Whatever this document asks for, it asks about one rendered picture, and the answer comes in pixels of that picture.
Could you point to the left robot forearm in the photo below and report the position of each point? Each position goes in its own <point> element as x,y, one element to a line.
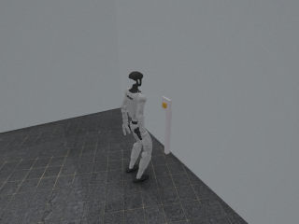
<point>124,116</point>

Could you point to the robot right upper arm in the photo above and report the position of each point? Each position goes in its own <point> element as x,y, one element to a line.
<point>141,100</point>

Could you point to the robot right hand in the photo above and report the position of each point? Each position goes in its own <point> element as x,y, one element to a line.
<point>146,142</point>

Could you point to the right robot forearm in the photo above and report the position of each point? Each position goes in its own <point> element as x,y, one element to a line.
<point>141,127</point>

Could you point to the panel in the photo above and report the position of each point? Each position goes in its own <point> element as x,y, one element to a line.
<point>168,123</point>

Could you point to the robot left upper arm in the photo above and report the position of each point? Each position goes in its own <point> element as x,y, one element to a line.
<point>124,100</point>

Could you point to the robot torso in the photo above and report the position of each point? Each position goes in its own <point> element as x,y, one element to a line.
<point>132,107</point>

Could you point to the right robot shin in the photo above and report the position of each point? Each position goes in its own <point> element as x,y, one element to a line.
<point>143,164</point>

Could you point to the robot left hand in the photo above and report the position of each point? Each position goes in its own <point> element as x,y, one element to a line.
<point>125,126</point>

